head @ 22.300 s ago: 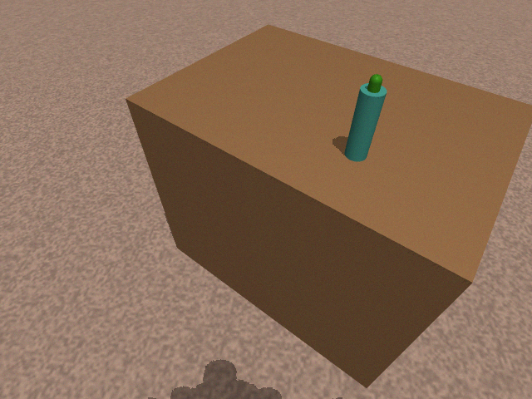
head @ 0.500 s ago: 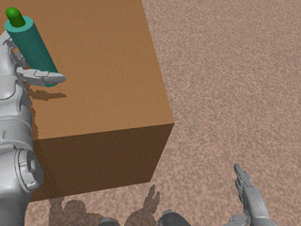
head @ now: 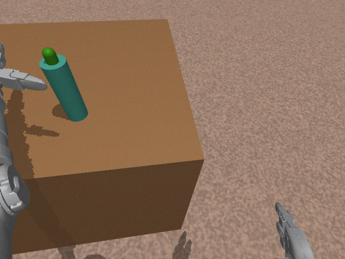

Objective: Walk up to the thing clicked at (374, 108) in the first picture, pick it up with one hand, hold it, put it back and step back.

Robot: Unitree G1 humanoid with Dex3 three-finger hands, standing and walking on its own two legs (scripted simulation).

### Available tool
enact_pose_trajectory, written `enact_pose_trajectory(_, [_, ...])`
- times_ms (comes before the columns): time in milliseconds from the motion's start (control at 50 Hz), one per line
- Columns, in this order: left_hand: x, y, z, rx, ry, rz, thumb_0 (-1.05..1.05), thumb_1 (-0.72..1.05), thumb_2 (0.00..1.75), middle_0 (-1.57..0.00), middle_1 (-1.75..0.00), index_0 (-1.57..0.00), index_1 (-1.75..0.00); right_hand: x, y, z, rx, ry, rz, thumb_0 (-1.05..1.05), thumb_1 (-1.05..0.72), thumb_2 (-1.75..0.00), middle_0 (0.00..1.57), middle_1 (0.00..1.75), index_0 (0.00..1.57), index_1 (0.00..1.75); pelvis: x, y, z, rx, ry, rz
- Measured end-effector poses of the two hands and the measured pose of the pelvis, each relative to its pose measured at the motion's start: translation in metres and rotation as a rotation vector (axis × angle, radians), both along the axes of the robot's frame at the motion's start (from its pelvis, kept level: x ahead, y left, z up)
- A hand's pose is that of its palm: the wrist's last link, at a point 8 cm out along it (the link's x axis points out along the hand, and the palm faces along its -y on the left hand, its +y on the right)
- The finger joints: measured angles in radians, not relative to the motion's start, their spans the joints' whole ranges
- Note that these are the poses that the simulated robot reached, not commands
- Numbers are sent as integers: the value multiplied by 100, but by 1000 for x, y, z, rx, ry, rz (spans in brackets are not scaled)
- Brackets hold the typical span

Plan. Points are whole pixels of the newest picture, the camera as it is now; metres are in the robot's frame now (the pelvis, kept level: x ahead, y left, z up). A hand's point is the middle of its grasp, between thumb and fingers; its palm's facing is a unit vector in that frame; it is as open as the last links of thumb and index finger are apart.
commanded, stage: rise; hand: left
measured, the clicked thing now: (64, 86) +0.52 +0.20 +0.12
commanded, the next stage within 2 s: sink last in 0.04 s
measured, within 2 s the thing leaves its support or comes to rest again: neither
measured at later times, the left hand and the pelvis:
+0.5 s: hand out of the picture +0.35 +0.33 +0.18, palm faces +0.42 -0.84 -0.35, open 17.5 cm; pelvis +0.00 +0.01 +0.02, yaw +2 degrees
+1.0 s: hand out of the picture +0.15 +0.22 +0.18, palm faces +0.37 -0.82 -0.44, open 17.3 cm; pelvis -0.02 -0.02 +0.01, yaw +3 degrees
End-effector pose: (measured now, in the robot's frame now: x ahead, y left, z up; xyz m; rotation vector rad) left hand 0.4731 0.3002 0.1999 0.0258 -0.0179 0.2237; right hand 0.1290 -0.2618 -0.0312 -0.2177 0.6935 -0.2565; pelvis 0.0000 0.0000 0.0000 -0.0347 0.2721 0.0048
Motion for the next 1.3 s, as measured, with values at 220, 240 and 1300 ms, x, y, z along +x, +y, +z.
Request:
enact_pose_trajectory(220, [-59,67,2,179,115,180,-1,-55,2,-5,-6,-7,-5,11,14,-9,73,51,66,-1,57,-4,5,5,5,5,1,3,9,15,-52,8])
enact_pose_trajectory(240, [-66,73,2,189,118,199,-1,-55,2,-5,-6,-7,-5,12,15,-9,73,53,71,-1,56,-5,5,5,5,5,1,3,10,15,-56,10])
enact_pose_trajectory(1300, [-379,-12,-1,534,-118,227,-1,-52,1,-6,-6,-8,-5,-4,-32,4,27,-142,34,-1,52,-5,6,5,5,5,-33,-26,11,62,-260,50])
